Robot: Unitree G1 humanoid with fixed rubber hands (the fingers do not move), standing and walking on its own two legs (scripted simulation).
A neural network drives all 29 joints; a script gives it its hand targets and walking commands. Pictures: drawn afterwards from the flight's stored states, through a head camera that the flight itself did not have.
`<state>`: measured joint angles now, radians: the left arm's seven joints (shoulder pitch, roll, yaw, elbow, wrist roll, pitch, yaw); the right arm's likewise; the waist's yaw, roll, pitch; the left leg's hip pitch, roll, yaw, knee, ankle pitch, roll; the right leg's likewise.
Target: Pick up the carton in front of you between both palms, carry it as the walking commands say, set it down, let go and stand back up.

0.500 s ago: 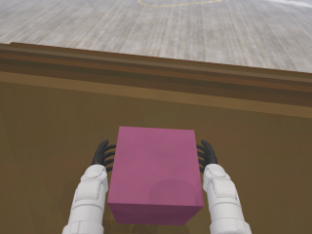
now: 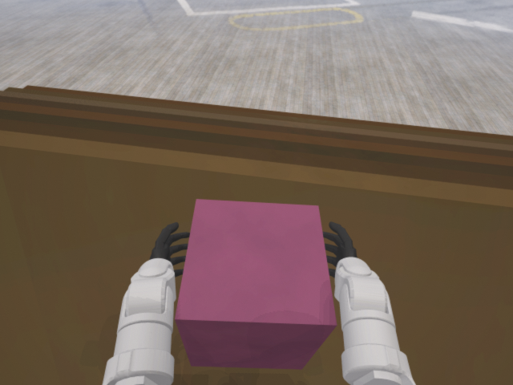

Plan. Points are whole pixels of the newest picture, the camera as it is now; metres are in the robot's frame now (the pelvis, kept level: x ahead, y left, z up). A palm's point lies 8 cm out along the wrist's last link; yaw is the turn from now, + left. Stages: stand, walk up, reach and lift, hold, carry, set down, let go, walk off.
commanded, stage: reach and lift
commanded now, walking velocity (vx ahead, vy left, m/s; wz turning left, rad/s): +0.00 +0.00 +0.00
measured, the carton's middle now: (252, 289) +0.30 +0.00 -0.04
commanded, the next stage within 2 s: hold in 0.62 s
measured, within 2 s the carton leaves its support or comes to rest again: neither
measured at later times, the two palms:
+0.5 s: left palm (161, 260) +0.31 +0.15 +0.04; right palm (345, 259) +0.31 -0.15 +0.04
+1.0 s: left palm (157, 263) +0.29 +0.15 +0.05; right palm (349, 262) +0.30 -0.15 +0.06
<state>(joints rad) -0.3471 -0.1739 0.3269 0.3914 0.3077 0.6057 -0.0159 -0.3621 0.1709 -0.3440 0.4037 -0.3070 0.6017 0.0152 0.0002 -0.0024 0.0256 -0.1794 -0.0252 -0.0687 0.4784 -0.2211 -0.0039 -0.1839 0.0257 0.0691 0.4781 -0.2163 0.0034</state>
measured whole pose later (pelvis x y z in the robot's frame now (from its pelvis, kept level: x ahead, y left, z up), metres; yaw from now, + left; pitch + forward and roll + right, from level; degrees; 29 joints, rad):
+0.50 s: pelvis +0.02 +0.00 +0.01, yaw +0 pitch -6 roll +0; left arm -0.25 -0.15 0.22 0.28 0.28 0.67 -0.01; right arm -0.27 0.15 -0.24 0.29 -0.28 0.67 0.01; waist 0.00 0.00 0.02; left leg -0.07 -0.02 -0.07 0.37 -0.20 0.00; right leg -0.08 0.02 0.07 0.37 -0.20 0.00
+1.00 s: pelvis +0.01 +0.00 +0.01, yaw +0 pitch -8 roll +0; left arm -0.27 -0.15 0.23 0.23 0.27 0.76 -0.01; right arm -0.29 0.16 -0.25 0.24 -0.27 0.75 0.01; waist 0.00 0.00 0.04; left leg -0.04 -0.02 -0.07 0.38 -0.19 0.00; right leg -0.05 0.02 0.07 0.38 -0.19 0.00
